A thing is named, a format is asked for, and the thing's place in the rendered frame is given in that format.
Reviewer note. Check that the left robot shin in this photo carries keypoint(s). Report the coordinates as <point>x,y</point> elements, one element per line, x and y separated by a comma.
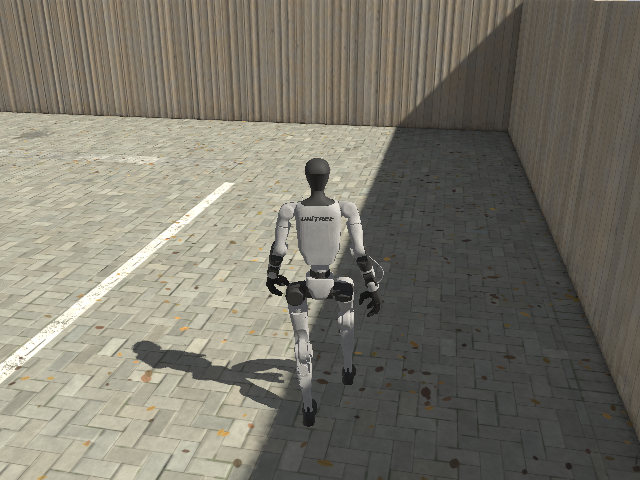
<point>304,375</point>

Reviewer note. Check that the right robot shin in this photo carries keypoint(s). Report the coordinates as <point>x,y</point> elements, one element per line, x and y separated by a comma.
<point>347,343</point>

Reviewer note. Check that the robot right upper arm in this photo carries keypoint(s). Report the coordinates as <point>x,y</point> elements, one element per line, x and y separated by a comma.
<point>350,211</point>

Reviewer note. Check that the robot right hand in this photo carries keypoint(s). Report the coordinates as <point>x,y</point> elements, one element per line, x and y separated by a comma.
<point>376,301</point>

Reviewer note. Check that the robot shin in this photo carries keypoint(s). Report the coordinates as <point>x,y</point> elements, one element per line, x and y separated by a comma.
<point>304,375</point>
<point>347,343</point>

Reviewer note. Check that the robot left hand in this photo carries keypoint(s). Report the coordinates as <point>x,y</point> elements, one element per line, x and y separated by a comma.
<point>281,281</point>

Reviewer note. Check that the right robot forearm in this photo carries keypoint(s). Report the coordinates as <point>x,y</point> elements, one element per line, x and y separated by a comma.
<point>367,270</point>

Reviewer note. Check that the left robot forearm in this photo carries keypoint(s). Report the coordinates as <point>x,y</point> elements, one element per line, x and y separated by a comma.
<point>274,264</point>

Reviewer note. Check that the robot left upper arm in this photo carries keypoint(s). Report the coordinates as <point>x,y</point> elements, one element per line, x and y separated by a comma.
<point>286,212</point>

